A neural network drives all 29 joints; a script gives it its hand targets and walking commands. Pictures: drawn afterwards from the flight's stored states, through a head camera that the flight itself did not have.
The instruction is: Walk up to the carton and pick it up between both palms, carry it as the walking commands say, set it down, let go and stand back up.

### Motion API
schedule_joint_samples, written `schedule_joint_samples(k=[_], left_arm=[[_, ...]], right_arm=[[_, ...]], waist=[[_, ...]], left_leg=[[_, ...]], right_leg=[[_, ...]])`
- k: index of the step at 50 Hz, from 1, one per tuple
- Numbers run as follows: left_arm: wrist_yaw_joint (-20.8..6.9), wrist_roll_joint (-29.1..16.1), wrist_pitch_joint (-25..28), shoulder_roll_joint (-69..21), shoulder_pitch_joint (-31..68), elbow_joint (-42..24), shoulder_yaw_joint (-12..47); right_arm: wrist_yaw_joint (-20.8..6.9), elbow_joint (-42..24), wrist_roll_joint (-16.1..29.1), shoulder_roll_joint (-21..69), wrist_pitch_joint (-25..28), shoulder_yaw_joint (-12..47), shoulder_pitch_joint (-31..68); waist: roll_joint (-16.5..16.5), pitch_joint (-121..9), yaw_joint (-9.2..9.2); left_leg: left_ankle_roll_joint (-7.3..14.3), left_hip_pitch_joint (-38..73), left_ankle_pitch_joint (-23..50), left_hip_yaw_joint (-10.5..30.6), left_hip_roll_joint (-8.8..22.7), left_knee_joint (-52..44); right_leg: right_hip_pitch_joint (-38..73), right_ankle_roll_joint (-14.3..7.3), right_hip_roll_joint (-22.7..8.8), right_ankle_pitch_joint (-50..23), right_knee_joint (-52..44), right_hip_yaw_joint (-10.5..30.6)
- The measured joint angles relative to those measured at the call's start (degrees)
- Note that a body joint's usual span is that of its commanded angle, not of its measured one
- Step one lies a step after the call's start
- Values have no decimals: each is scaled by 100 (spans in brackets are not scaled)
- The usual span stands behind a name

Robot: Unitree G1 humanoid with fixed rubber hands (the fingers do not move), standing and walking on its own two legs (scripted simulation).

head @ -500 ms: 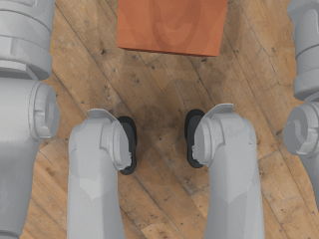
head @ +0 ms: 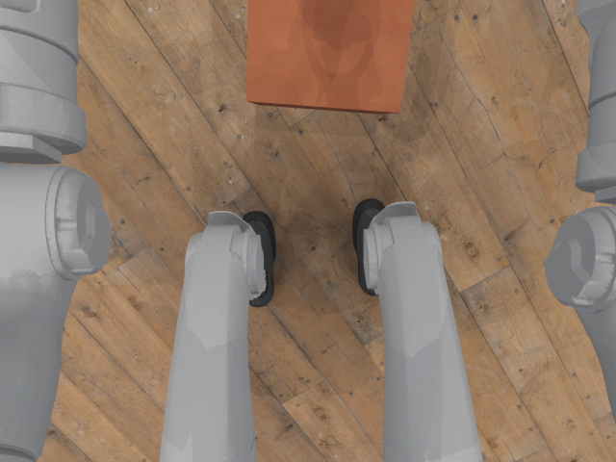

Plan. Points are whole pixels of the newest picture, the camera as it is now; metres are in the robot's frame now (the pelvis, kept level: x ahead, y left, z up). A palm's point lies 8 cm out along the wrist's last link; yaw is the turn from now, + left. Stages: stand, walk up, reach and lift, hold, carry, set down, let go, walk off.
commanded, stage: set down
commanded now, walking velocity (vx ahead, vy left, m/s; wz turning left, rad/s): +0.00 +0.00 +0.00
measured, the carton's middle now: (328, 16) +0.58 -0.04 -0.46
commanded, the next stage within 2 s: let go in 0.46 s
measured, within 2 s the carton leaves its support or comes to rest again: neither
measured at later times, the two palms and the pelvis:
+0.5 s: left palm out of the picture +0.60 +0.18 +0.02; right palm out of the picture +0.55 -0.24 +0.01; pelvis +0.01 +0.00 +0.12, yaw +0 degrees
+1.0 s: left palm out of the picture +0.51 +0.19 +0.07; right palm out of the picture +0.47 -0.26 +0.07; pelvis +0.10 -0.02 +0.18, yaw +1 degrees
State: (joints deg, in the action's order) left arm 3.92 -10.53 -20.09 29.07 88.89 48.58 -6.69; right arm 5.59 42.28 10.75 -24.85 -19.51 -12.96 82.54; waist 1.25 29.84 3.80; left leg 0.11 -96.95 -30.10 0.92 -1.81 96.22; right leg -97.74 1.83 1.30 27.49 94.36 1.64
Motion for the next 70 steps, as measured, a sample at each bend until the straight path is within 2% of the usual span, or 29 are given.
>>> schedule_joint_samples(k=[12, 21, 25, 29, 34, 39, 42, 47, 54, 63, 70], left_arm=[[-187, 95, -86, 88, -152, -63, -141], [-334, 250, 45, -24, -242, 202, -179], [-374, 517, 169, -277, -467, 652, -330], [-358, 959, 372, -664, -886, 1040, -646], [-305, 1560, 599, -1017, -1340, 1117, -1163], [-227, 1813, 733, -1407, -2682, 319, -1212], [-209, 1690, 854, -1587, -3644, -310, -1071], [-244, 1510, 1086, -1634, -4756, -1071, -787], [-449, 1679, 1411, -1668, -6042, -1140, -606], [-574, 1472, 1829, -1641, -7960, -1427, -182], [-591, 1327, 1888, -1773, -9267, -1858, 123]], right_arm=[[-17, -156, 12, 56, -169, 32, -107], [-64, 23, -258, 209, -37, -142, -241], [-179, 483, -580, 384, 131, -270, -509], [-342, 920, -1102, 632, 400, -518, -1022], [-589, 961, -1671, 820, 665, -717, -1531], [-786, 367, -1884, 990, 832, -578, -2574], [-846, -65, -1826, 1104, 921, -451, -3406], [-936, -721, -1583, 1108, 1080, -103, -4582], [-1065, -978, -1193, 1220, 1335, 332, -5907], [-985, -1199, -1135, 1516, 1730, 635, -7737], [-988, -1498, -1140, 1386, 1819, 953, -8985]], waist=[[-89, 0, 4], [-65, -143, -10], [-18, -975, -16], [35, -2247, -26], [9, -2934, -80], [53, -3118, -184], [14, -3239, -198], [-112, -3539, -116], [-207, -3897, -108], [-224, -3705, -178], [-239, -3123, -206]], left_leg=[[-51, 1124, 508, 29, -34, -1492], [-34, 1985, 991, 74, -58, -2770], [-32, 1825, 1171, 105, -61, -3213], [-56, 1403, 1264, 169, -60, -3523], [-86, 1393, 1304, 193, -25, -3874], [-118, 1839, 1416, 181, -1, -4502], [-128, 2161, 1454, 151, 19, -4853], [-164, 2609, 1472, 164, 45, -5237], [-175, 3572, 1485, 205, 88, -5724], [-81, 5468, 1493, 231, 82, -6310], [24, 7181, 1503, 186, 32, -6761]], right_leg=[[1093, -27, 27, -481, -1432, 87], [1976, -19, -9, -942, -2711, 108], [1832, -18, -23, -1120, -3169, 97], [1433, -43, -32, -1206, -3498, 45], [1406, -95, -10, -1247, -3828, 31], [1805, -132, -8, -1335, -4379, 62], [2080, -160, 2, -1353, -4659, 104], [2484, -202, 32, -1342, -4963, 137], [3456, -228, 63, -1350, -5455, 141], [5425, -179, 23, -1382, -6149, 128], [7147, -102, -57, -1395, -6621, 169]])
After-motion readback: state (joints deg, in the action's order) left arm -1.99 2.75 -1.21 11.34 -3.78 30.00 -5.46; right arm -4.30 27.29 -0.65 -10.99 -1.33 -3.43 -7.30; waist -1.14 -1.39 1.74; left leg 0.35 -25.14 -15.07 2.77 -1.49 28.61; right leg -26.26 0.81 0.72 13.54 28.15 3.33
